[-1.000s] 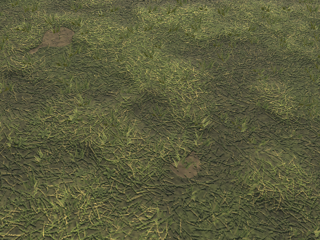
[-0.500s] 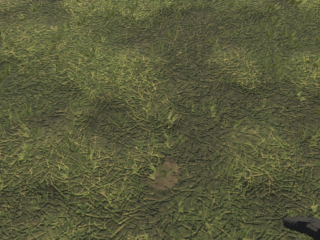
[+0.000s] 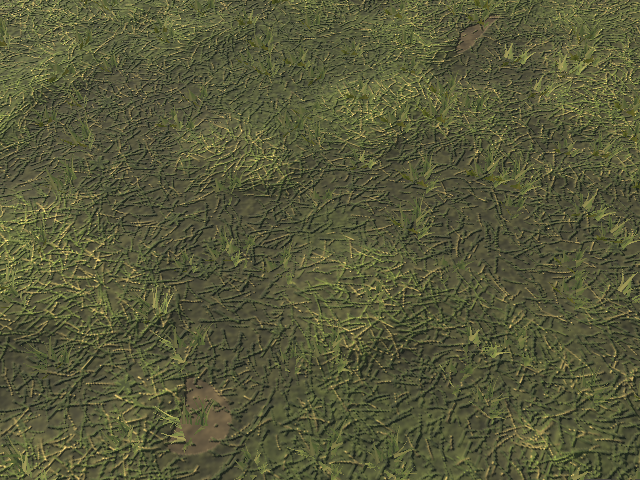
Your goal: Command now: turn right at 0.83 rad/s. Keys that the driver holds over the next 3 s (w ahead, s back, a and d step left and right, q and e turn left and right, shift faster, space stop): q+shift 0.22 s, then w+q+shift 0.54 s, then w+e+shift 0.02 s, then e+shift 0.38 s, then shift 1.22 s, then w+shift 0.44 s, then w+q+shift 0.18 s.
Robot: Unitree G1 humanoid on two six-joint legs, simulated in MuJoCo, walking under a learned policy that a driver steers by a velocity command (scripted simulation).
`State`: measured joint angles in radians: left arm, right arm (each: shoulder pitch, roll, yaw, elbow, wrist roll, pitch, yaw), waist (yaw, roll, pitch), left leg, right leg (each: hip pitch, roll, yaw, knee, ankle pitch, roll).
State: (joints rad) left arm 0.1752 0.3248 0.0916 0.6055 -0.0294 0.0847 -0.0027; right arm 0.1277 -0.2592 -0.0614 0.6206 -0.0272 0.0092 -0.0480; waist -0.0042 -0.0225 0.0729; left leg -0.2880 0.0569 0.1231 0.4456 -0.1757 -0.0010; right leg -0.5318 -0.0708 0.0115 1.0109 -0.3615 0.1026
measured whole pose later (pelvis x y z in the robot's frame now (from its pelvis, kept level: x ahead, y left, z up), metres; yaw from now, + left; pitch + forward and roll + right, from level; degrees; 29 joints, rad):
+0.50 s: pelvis +0.06 -0.03 +0.01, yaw +9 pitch +1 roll +0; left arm 0.33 0.25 0.07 0.78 0.04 -0.07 0.02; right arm 0.28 -0.32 -0.11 0.72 -0.02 0.04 0.04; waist 0.00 0.00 -0.05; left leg -0.71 0.11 0.00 1.15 -0.15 -0.04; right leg -0.02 -0.06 -0.27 0.28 -0.27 0.00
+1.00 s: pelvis +0.32 +0.18 +0.00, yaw +25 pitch -1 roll +0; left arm 0.20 0.27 0.06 0.80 -0.05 -0.06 0.00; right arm 0.29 -0.23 -0.05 0.80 -0.01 -0.08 0.00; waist -0.02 -0.02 0.06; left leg -0.10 -0.10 0.13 0.39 -0.29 0.13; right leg -0.66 -0.10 0.05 1.13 -0.16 0.00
